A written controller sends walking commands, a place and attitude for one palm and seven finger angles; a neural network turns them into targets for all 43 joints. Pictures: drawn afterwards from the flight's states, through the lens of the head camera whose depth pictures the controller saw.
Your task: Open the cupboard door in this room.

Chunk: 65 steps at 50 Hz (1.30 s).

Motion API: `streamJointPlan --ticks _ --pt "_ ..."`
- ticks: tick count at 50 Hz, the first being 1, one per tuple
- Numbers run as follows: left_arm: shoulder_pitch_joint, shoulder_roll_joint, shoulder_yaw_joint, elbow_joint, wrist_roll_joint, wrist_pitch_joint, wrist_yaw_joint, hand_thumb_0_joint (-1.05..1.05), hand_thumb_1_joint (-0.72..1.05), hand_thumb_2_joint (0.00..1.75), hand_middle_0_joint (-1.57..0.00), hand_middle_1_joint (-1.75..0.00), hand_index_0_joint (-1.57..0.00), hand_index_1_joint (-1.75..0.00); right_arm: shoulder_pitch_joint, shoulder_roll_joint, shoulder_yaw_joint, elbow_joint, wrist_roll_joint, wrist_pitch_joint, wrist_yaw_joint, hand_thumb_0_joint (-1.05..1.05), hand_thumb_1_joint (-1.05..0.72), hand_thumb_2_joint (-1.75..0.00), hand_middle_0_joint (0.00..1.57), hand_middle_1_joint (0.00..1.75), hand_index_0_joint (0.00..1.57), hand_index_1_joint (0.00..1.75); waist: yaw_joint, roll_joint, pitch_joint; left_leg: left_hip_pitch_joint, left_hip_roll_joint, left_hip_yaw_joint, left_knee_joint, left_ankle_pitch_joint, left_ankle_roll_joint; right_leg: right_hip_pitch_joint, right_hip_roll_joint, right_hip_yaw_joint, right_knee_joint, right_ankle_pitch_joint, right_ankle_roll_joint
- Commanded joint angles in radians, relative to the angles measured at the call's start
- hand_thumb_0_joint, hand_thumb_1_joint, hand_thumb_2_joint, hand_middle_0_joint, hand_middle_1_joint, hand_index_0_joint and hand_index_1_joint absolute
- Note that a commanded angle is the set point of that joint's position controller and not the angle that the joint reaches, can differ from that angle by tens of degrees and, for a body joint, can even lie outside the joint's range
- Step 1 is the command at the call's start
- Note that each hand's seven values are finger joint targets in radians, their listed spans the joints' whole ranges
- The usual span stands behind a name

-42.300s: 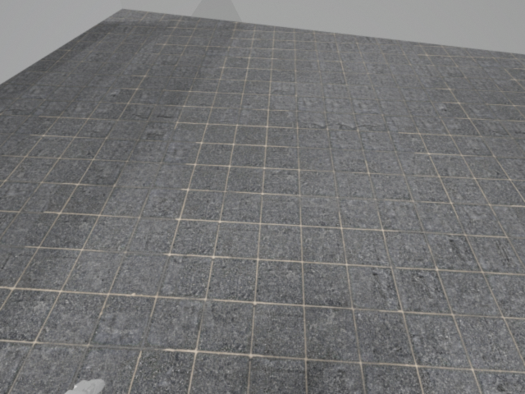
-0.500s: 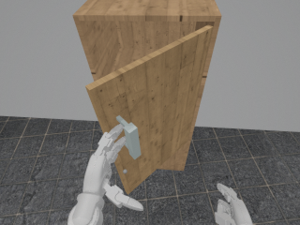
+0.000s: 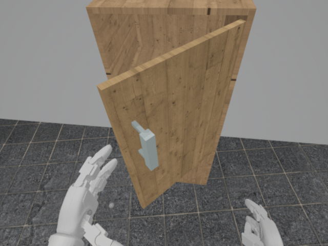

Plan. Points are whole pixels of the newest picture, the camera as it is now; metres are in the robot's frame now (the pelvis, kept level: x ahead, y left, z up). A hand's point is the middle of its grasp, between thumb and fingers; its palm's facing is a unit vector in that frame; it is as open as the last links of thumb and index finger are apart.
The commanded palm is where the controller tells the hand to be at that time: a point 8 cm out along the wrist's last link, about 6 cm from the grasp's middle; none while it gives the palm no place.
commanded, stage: draw the hand back to the body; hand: left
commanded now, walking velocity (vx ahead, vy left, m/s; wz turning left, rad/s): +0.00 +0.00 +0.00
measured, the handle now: (144, 145) +0.32 +0.07 +0.10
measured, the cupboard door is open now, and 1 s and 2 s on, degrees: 47 47 47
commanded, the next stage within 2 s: step back with the hand held close in 1.58 s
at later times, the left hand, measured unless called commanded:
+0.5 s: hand (76, 197) +0.19 +0.17 +0.13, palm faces -0.05 -1.00 -0.08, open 16.3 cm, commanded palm +0.16 +0.23 +0.15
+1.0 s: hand (25, 172) +0.21 +0.25 +0.18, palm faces +0.33 -0.87 -0.37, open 11.6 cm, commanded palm +0.16 +0.30 +0.20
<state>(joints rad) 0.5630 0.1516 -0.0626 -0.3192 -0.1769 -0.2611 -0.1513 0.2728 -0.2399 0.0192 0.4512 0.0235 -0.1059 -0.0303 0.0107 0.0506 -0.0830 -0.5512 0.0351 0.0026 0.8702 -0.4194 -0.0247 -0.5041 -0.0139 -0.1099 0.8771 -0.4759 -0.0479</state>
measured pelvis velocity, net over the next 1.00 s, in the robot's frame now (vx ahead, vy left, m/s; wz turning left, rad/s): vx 0.01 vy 0.03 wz -0.03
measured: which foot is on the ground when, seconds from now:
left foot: down 0.00-1.00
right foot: down 0.00-1.00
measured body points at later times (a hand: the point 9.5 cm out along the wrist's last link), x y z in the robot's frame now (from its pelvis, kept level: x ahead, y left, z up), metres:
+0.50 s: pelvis +0.00 +0.02 +0.01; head -0.01 +0.00 +0.46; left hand +0.18 +0.22 +0.14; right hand +0.19 -0.20 -0.05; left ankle +0.01 +0.14 -0.70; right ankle -0.01 -0.08 -0.70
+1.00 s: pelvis +0.01 +0.03 +0.05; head +0.00 +0.01 +0.49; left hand +0.18 +0.29 +0.20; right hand +0.20 -0.19 -0.04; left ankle +0.01 +0.14 -0.70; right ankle -0.01 -0.08 -0.70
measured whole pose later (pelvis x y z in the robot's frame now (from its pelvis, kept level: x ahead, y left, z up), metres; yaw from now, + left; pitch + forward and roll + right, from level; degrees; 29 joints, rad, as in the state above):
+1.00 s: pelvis +0.01 +0.03 +0.05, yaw -2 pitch -4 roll +0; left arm 0.52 0.31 0.20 -0.43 -0.05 -0.07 0.11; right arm 0.19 -0.22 0.05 0.61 -0.01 -0.11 -0.08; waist 0.07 0.05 0.02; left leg -0.13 0.01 0.05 0.45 -0.25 0.01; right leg -0.09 -0.01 -0.07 0.43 -0.28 -0.01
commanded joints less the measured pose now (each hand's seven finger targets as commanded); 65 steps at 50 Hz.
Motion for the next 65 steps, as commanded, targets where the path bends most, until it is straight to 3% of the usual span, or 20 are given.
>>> streamJointPlan --ticks 1,5,6,11,13,15,20,25,26,28,30,32,35,36,45,47,51,60,62,65 --pt "-0.107 0.074 0.039 -0.244 0.001 -0.061 0.014 0.0 -0.5 0.3 -0.15 -0.3 -0.15 -0.3 -0.083 -0.086 -0.04 -0.178 0.003 -0.078 -0.007 0.0 -0.9 -0.9 0.2 0.3 0.2 0.3 -0.02 -0.092 -0.111 0.061 -0.049 -0.019 -0.076 0.152 0.05 0.017 0.004 0.11 -0.182 0.233 0.045" --pt "-0.078 0.121 0.112 -0.274 0.002 -0.028 0.044 0.0 -0.5 0.3 -0.15 -0.3 -0.15 -0.3 -0.098 -0.076 -0.034 -0.178 0.008 -0.077 -0.013 0.0 -0.9 -0.9 0.2 0.3 0.2 0.3 0.014 -0.05 -0.146 0.087 -0.047 -0.014 -0.105 0.176 0.05 0.071 0.01 0.096 -0.18 0.25 0.035" --pt "-0.061 0.095 0.096 -0.273 -0.005 -0.015 0.041 0.0 -0.5 0.3 -0.15 -0.3 -0.15 -0.3 -0.103 -0.071 -0.028 -0.184 0.011 -0.08 -0.014 0.0 -0.9 -0.9 0.2 0.3 0.2 0.3 0.012 -0.065 -0.129 0.088 -0.047 -0.013 -0.113 0.175 0.05 0.071 0.012 0.088 -0.184 0.259 0.038" --pt "-0.075 0.094 0.097 -0.285 -0.035 0.034 0.014 0.0 -0.5 0.3 -0.15 -0.3 -0.15 -0.3 -0.113 -0.081 -0.019 -0.177 0.018 -0.098 -0.022 0.0 -0.9 -0.9 0.2 0.3 0.2 0.3 0.004 -0.057 -0.078 0.11 -0.043 -0.019 -0.143 0.154 0.05 0.062 0.018 0.077 -0.218 0.23 0.041" --pt "-0.073 0.11 0.111 -0.306 -0.039 0.052 0.002 0.0 -0.5 0.3 -0.15 -0.3 -0.15 -0.3 -0.107 -0.084 -0.018 -0.174 0.019 -0.103 -0.023 0.0 -0.9 -0.9 0.2 0.3 0.2 0.3 0.006 -0.034 -0.084 0.131 -0.042 -0.022 -0.158 0.166 0.05 0.068 0.021 0.062 -0.217 0.248 0.04" --pt "-0.051 0.129 0.143 -0.286 -0.046 0.076 -0.006 0.0 -0.5 0.3 -0.15 -0.3 -0.15 -0.3 -0.11 -0.086 -0.018 -0.163 0.017 -0.105 -0.025 0.0 -0.9 -0.9 0.2 0.3 0.2 0.3 0.012 -0.076 -0.073 0.128 -0.04 -0.028 -0.166 0.173 0.051 0.087 0.024 0.058 -0.226 0.255 0.039" --pt "-0.105 0.158 0.184 -0.332 -0.061 0.103 -0.015 0.0 -0.5 0.3 -0.15 -0.3 -0.15 -0.3 -0.12 -0.091 -0.011 -0.158 0.02 -0.115 -0.033 0.0 -0.9 -0.9 0.2 0.3 0.2 0.3 0.013 -0.037 -0.052 0.16 -0.041 -0.031 -0.191 0.157 0.05 0.09 0.026 0.049 -0.248 0.225 0.037" --pt "-0.104 0.182 0.234 -0.341 -0.086 0.122 -0.044 0.0 -0.32 0.37 -0.16 -0.3 -0.16 -0.3 -0.124 -0.094 -0.008 -0.141 0.024 -0.126 -0.038 0.0 -0.9 -0.9 0.2 0.3 0.2 0.3 0.022 -0.036 -0.079 0.204 -0.04 -0.035 -0.208 0.219 0.048 0.139 0.03 0.037 -0.254 0.302 0.035" --pt "-0.135 0.291 0.235 -0.449 0.049 0.119 0.089 0.0 -0.29 0.39 -0.16 -0.3 -0.16 -0.3 -0.145 -0.08 -0.006 -0.146 0.007 -0.114 -0.064 0.0 -0.9 -0.9 0.2 0.3 0.2 0.3 0.056 -0.019 -0.056 0.216 -0.03 -0.014 -0.254 0.214 0.049 0.168 0.005 0.091 -0.325 0.292 0.028" --pt "-0.045 0.185 0.189 -0.357 0.083 0.151 0.179 0.0 -0.22 0.42 -0.16 -0.3 -0.16 -0.3 -0.13 -0.064 0.006 -0.115 -0.004 -0.099 -0.071 0.0 -0.9 -0.9 0.2 0.3 0.2 0.3 0.031 -0.03 0.033 0.244 -0.028 -0.012 -0.282 0.19 0.044 0.155 0.002 0.073 -0.373 0.246 0.032" --pt "-0.063 0.208 0.203 -0.353 0.108 0.153 0.219 0.0 -0.15 0.45 -0.16 -0.3 -0.16 -0.3 -0.151 -0.072 0.002 -0.096 -0.009 -0.091 -0.073 0.0 -0.9 -0.9 0.2 0.3 0.2 0.3 0.033 -0.041 0.039 0.28 -0.023 -0.011 -0.312 0.21 0.048 0.187 0.003 0.072 -0.406 0.253 0.032" --pt "-0.08 0.219 0.212 -0.367 0.124 0.147 0.242 0.0 -0.08 0.48 -0.16 -0.3 -0.16 -0.3 -0.16 -0.073 0.004 -0.086 -0.015 -0.089 -0.073 0.0 -0.9 -0.9 0.2 0.3 0.2 0.3 0.031 -0.01 0.026 0.324 -0.022 -0.011 -0.348 0.219 0.047 0.215 0.002 0.067 -0.421 0.256 0.033" --pt "-0.108 0.246 0.242 -0.347 0.138 0.141 0.266 0.0 0.02 0.52 -0.17 -0.3 -0.17 -0.3 -0.18 -0.077 0.004 -0.06 -0.021 -0.089 -0.075 0.0 -0.9 -0.9 0.2 0.3 0.2 0.3 0.035 -0.019 0.044 0.361 -0.018 -0.013 -0.398 0.232 0.047 0.259 0.004 0.062 -0.458 0.26 0.03" --pt "-0.116 0.24 0.241 -0.359 0.139 0.137 0.269 0.0 0.06 0.54 -0.17 -0.3 -0.17 -0.3 -0.183 -0.076 0.004 -0.056 -0.023 -0.089 -0.074 0.0 -0.9 -0.9 0.2 0.3 0.2 0.3 0.035 0.017 0.03 0.384 -0.018 -0.012 -0.413 0.244 0.047 0.275 0.002 0.065 -0.463 0.271 0.03" --pt "-0.101 0.285 0.345 -0.318 0.136 0.13 0.282 0.0 0.37 0.68 -0.18 -0.3 -0.18 -0.3 -0.207 -0.081 -0.008 -0.01 -0.03 -0.077 -0.062 0.0 -0.9 -0.9 0.2 0.3 0.2 0.3 0.053 -0.022 0.025 0.445 -0.011 -0.006 -0.485 0.386 0.041 0.393 0.01 0.057 -0.504 0.399 0.03" --pt "-0.105 0.296 0.374 -0.317 0.131 0.132 0.282 0.0 0.44 0.7 -0.18 -0.3 -0.18 -0.3 -0.21 -0.082 -0.013 -0.008 -0.029 -0.067 -0.06 0.0 -0.9 -0.9 0.2 0.3 0.2 0.3 0.053 -0.03 0.029 0.456 -0.011 0.002 -0.491 0.395 0.043 0.399 0.011 0.06 -0.514 0.415 0.033" --pt "-0.128 0.323 0.427 -0.306 0.128 0.13 0.287 0.0 0.58 0.76 -0.19 -0.3 -0.19 -0.3 -0.214 -0.082 -0.019 0.005 -0.028 -0.055 -0.058 0.0 -0.9 -0.9 0.2 0.3 0.2 0.3 0.057 0.022 0.034 0.472 -0.013 0.01 -0.497 0.424 0.041 0.415 0.009 0.067 -0.528 0.447 0.03" --pt "-0.188 0.39 0.533 -0.263 0.113 0.123 0.293 0.0 0.9 0.9 -0.2 -0.3 -0.2 -0.3 -0.226 -0.089 -0.033 0.029 -0.024 -0.044 -0.06 0.0 -0.9 -0.9 0.2 0.3 0.2 0.3 0.064 0.0 0.037 0.494 -0.014 0.019 -0.498 0.452 0.047 0.427 0.009 0.073 -0.55 0.486 0.032" --pt "-0.166 0.334 0.486 -0.234 0.11 0.128 0.283 0.0 0.9 0.9 -0.2 -0.3 -0.2 -0.3 -0.225 -0.089 -0.034 0.027 -0.022 -0.04 -0.055 0.0 -0.9 -0.9 0.2 0.3 0.2 0.3 0.057 -0.013 0.059 0.495 -0.013 0.023 -0.502 0.455 0.049 0.415 0.01 0.071 -0.552 0.488 0.038" --pt "-0.194 0.346 0.477 -0.254 0.116 0.126 0.283 0.0 0.9 0.9 -0.2 -0.3 -0.2 -0.3 -0.226 -0.097 -0.039 0.029 -0.023 -0.042 -0.053 0.0 -0.9 -0.9 0.2 0.3 0.2 0.3 0.056 0.01 0.035 0.509 -0.014 0.019 -0.504 0.453 0.048 0.422 0.01 0.072 -0.555 0.478 0.036"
